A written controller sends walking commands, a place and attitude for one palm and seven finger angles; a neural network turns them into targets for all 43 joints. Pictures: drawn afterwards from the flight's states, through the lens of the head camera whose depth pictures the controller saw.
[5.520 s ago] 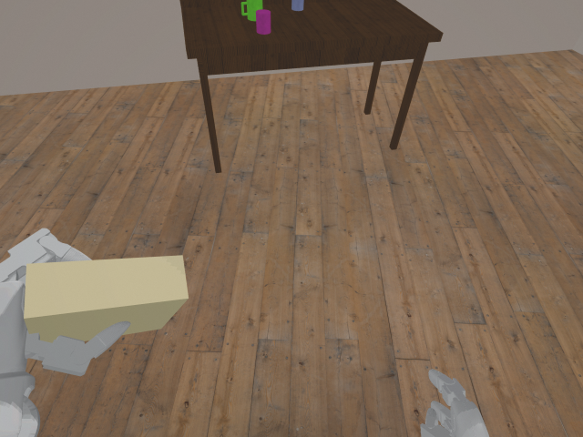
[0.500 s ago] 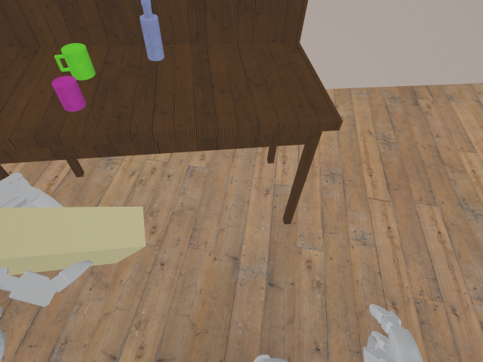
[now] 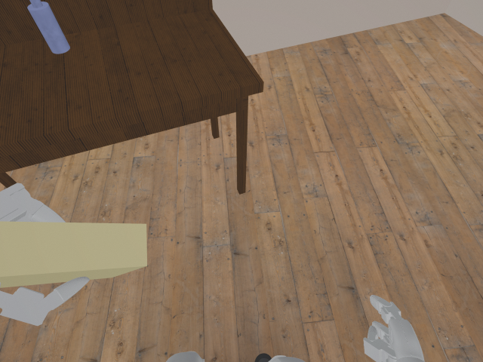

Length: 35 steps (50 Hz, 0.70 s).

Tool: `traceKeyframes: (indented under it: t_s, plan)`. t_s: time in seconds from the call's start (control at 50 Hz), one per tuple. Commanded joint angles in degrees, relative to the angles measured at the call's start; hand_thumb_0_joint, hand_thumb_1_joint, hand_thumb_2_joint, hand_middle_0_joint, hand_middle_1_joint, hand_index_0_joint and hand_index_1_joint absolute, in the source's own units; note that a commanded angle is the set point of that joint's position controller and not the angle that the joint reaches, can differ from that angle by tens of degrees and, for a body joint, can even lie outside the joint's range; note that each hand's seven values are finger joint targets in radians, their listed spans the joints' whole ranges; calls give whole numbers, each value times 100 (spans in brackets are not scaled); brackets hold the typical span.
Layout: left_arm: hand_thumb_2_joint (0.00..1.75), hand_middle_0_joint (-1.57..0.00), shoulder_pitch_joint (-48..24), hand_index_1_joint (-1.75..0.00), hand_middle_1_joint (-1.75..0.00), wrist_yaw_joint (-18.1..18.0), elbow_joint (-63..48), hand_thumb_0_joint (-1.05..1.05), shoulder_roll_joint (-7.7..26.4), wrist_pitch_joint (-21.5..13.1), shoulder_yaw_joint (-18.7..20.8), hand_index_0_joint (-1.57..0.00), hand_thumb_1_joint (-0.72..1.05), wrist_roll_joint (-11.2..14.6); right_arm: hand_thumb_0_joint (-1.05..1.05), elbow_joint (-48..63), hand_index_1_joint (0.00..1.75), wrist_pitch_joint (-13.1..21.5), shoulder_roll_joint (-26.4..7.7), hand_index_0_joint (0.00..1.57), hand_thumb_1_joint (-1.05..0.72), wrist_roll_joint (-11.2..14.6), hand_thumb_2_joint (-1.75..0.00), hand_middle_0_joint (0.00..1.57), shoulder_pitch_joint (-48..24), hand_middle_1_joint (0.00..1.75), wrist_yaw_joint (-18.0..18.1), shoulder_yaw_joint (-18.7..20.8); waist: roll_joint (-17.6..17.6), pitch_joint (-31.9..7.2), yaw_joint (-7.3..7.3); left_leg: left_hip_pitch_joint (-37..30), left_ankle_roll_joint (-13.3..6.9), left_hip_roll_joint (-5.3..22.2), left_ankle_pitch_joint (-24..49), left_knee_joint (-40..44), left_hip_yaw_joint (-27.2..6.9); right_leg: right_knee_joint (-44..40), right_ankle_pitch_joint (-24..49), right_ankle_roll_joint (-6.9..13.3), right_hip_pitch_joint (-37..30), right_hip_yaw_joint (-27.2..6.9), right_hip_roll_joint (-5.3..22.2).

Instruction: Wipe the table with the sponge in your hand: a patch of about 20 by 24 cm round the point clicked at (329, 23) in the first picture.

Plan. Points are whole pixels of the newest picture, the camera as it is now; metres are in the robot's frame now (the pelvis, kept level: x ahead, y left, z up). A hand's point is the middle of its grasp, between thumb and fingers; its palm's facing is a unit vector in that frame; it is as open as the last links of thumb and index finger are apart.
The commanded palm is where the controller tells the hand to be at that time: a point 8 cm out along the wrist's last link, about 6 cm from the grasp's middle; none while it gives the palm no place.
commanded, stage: take the last steps up to it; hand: left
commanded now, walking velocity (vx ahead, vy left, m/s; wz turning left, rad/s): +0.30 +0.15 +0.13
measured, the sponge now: (90, 255) +0.23 +0.19 +0.14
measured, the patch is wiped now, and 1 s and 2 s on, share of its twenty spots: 0.00 0.00 0.00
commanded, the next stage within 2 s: none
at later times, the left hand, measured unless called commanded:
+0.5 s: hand (42, 241) +0.23 +0.23 +0.16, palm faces +0.38 -0.81 -0.45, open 9.3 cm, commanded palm +0.17 +0.28 +0.18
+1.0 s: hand (11, 161) +0.33 +0.30 +0.18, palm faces +0.36 -0.81 -0.46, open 9.3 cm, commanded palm +0.28 +0.35 +0.18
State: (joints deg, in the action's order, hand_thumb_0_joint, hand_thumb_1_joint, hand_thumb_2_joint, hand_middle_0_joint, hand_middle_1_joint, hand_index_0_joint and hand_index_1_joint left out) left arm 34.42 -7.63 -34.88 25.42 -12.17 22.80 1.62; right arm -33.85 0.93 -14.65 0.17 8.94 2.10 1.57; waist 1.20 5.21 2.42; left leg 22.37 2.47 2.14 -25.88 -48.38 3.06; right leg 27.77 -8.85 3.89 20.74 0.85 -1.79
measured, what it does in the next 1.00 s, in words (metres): walks ahead: left foot, then right foot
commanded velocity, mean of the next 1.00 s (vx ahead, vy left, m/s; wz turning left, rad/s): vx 0.30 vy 0.14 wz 0.01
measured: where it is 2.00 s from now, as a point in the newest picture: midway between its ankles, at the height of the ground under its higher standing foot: (208, 322)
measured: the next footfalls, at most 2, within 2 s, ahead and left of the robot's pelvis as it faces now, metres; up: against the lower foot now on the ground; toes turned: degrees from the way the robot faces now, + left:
left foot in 0.10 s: +0.02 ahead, +0.12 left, +0.00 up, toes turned +6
right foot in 0.38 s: +0.07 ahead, -0.11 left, +0.00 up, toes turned -7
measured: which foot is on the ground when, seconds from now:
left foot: up 0.00-0.08, down 0.10-0.40, up 0.42-0.72, down 0.74-1.00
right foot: down 0.00-0.10, up 0.12-0.36, down 0.38-0.76, up 0.78-1.00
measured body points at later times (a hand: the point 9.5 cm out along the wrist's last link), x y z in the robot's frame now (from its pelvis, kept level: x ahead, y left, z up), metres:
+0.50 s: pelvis +0.02 +0.00 -0.01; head +0.04 -0.02 +0.44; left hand +0.21 +0.27 +0.19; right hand +0.18 -0.21 -0.12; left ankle -0.02 +0.12 -0.67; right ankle +0.03 -0.11 -0.74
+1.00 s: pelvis +0.12 +0.07 +0.00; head +0.15 +0.07 +0.45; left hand +0.30 +0.34 +0.21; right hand +0.29 -0.13 -0.09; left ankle +0.11 +0.17 -0.74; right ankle +0.14 -0.04 -0.69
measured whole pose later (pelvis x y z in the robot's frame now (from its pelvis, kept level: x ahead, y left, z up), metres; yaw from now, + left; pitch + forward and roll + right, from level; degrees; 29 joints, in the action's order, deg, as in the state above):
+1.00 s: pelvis +0.12 +0.07 +0.00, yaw +0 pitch +1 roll +0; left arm 28.5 -8.1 -32.7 22.3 -13.7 21.2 0.6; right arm -34.9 7.2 -7.1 0.3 10.6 1.8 -1.1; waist 0.0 3.6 -0.1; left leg 12.8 -0.9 4.2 -15.4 -28.0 9.9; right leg 50.7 -23.3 -1.9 26.3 8.4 4.4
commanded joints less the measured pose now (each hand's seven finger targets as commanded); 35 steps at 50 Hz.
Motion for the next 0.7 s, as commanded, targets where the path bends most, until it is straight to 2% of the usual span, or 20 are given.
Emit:
traceKeyframes:
  t_s: [0.0, 0.04, 0.06, 0.08, 0.1, 0.12, 0.14, 0.18, 0.26, 0.32, 0.34, 0.36, 0.38, 0.4, 0.42, 0.46, 0.5, 0.52, 0.6, 0.68]
  plan:
    - [130, -120, -135, -160, -160, -356, -850, 0, 703, -258, 841, -120, 10, 50, 0, 786, 30, 397, -343, 20, -90, 1, -90, 20, -242, 30, 92, 106, 635, -1622, -283, -585, -224, -104, 38, 1452, 191, -1221, -1208, 456, -1092, -1571, 1645]
    - [130, -120, -354, -160, -160, -342, -702, 0, 625, -267, 705, -120, 10, 7, 0, 738, 30, 406, -392, 20, -90, -11, -90, 20, -54, 30, 134, 137, 259, -1427, -168, -1422, -352, -107, 265, 2441, 195, -1033, -2135, 206, -458, -1344, 1387]
    - [130, -120, -529, -160, -160, -304, -711, 0, 506, -308, 563, -120, 10, 24, 0, 795, 30, 445, -472, 20, -90, -12, -90, 20, -33, 30, 185, 183, -362, -1212, -126, -1692, -572, 276, -62, 3068, -285, -392, -2339, 13, -31, -1029, 999]
    - [130, -120, -699, -160, -160, -283, -781, 0, 393, -395, 461, -120, 10, -19, 0, 860, 30, 465, -574, 20, -90, -55, -90, 20, -103, 30, 200, 194, -1548, -836, -184, -1904, -950, 1132, -579, 3640, -1495, 742, -2297, -242, 815, -407, 287]
    - [130, -120, -835, -160, -160, -300, -679, 0, 456, -429, 432, -120, 10, -117, 0, 828, 30, 512, -535, 20, -90, -21, -90, 20, -137, 30, 185, 165, -2080, -628, -179, -1566, -1369, 1939, -619, 3881, -2361, 2180, -2210, -398, 1187, 354, 44]
    - [130, -120, -953, -160, -160, -281, -345, 0, 625, -440, 559, -120, 10, -175, 0, 716, 30, 586, -386, 20, -90, -18, -90, 20, -173, 30, 206, 136, -1728, -437, -153, -905, -1545, 1958, -615, 3937, -2310, 3077, -1937, -414, 1156, 173, 232]
    - [130, -120, -1115, -160, -160, -198, -217, 0, 507, -433, 417, -120, 10, -214, 0, 634, 30, 645, -419, 20, -90, -1, -90, 20, -163, 30, 153, 154, -1536, -238, -178, -391, -1483, 1751, -886, 3926, -1846, 3393, -1664, -442, 1032, 98, 371]
    - [130, -120, -1562, -160, -160, -158, -389, 0, 329, -450, 82, -120, 10, -266, 0, 571, 30, 750, -473, 20, -90, 9, -90, 20, -121, 30, 116, 209, -1581, -76, -201, -437, -1336, 1399, -647, 3723, -1216, 3121, -1500, -513, 1002, 342, 462]
    - [130, -120, -1921, -160, -160, -150, -569, 0, 350, -389, -86, -120, 10, -211, 0, 506, 30, 865, -440, 20, -90, -11, -90, 20, -43, 30, 178, 109, -1455, -251, -226, -731, -1150, 1120, 717, 3330, -804, 1456, -1727, -576, 150, 819, 324]
    - [130, -120, -1931, -160, -160, -190, -306, 0, 392, -340, 10, -120, 10, -214, 0, 451, 30, 870, -425, 20, -90, -52, -90, 20, -121, 30, 182, 92, -1125, -591, -316, -432, -901, 933, 633, 2436, -511, -119, -1102, -522, -1200, 937, 324]
    - [130, -120, -1857, -160, -160, -202, -198, 0, 461, -345, 99, -120, 10, -231, 0, 430, 30, 839, -365, 20, -90, -47, -90, 20, -113, 30, 169, 101, -631, -769, -317, -61, -770, 718, 573, 1634, -252, -485, -918, -348, -1770, 448, 671]
    - [130, -120, -1707, -160, -160, -218, -63, 0, 683, -334, 271, -120, 10, -248, 0, 446, 30, 772, -238, 20, -90, -45, -90, 20, -89, 30, 142, 104, 664, -965, -302, 849, -547, 188, 314, 134, 150, -973, -1126, 185, -2285, -1380, 1789]
    - [130, -120, -1704, -160, -160, -213, -57, 0, 872, -342, 482, -120, 10, -112, 0, 560, 30, 746, -258, 20, -90, -35, -90, 20, -375, 30, 132, 111, 1566, -787, -381, 1813, -303, -168, -486, -1323, 55, -1482, -757, 688, -2379, -3168, 2857]
    - [130, -120, -1879, -160, -160, -220, -193, 0, 890, -419, 582, -120, 10, -78, 0, 462, 30, 721, -327, 20, -90, -91, -90, 20, -335, 30, 111, 124, 966, -793, -299, 1902, -191, 81, -126, -2018, -522, -1562, -967, 790, -2138, -2995, 3059]
    - [130, -120, -1553, -160, -160, -159, 72, 0, 746, -427, 583, -120, 10, -57, 0, 414, 30, 678, -327, 20, -90, -52, -90, 20, -196, 30, 76, 188, 856, -736, -261, 1739, -142, 249, 190, -2136, -673, -1579, -1372, 745, -1735, -2690, 2817]
    - [130, -120, -1023, -160, -160, -88, -76, 0, 815, -488, 764, -120, 10, 6, 0, 444, 30, 454, -284, 20, -90, -7, -90, 20, -350, 30, 28, 130, 445, -630, -283, 1630, -89, 423, 545, -1951, -568, -1432, -704, 633, -1420, -1632, 2484]
    - [130, -120, -739, -160, -160, -101, -217, 0, 712, -618, 778, -120, 10, -1, 0, 482, 30, 397, -166, 20, -90, -27, -90, 20, -407, 30, 18, 41, 567, -732, -237, 1356, -83, 472, 711, -1155, -312, -1234, 487, 453, -1432, -640, 2199]
    - [130, -120, -728, -160, -160, -120, -338, 0, 671, -643, 769, -120, 10, -5, 0, 518, 30, 393, -150, 20, -90, -26, -90, 20, -365, 30, 3, 48, 756, -888, -216, 1102, -99, 488, 744, -576, -178, -1098, 846, 407, -1513, -398, 2125]
    - [130, -120, -642, -160, -160, -261, -760, 0, 654, -572, 729, -120, 10, -36, 0, 697, 30, 525, -100, 20, -90, -46, -90, 20, -393, 30, 47, 107, 821, -1100, -417, 128, -214, 128, 794, 993, 530, -774, 1307, 340, -1620, -297, 1981]
    - [130, -120, -1004, -160, -160, -343, -1066, 0, 571, -518, 566, -120, 10, -67, 0, 736, 30, 643, -214, 20, -90, -53, -90, 20, -119, 30, 162, 234, 391, -1331, -247, -1240, -232, -93, 1565, 2292, 840, 104, 601, -9, -1347, 43, 1570]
